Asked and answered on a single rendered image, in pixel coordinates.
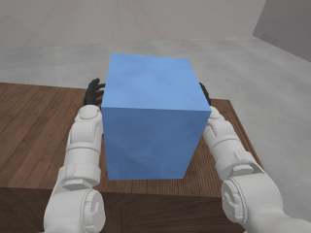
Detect robot left hand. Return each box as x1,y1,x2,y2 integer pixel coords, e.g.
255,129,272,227
83,78,106,112

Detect pedestal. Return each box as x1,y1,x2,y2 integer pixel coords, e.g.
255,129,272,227
0,83,265,233

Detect carton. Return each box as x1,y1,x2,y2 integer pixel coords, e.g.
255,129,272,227
101,52,212,181

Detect robot left upper arm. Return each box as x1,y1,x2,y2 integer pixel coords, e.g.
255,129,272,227
40,188,106,233

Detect robot right hand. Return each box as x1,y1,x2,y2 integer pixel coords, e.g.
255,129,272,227
199,83,212,106

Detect robot left forearm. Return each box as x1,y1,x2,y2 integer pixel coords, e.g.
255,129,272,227
44,105,104,230

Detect robot right forearm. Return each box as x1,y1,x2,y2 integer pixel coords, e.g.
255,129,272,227
201,106,284,210

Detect robot right upper arm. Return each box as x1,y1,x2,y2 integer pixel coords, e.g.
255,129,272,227
221,173,311,233

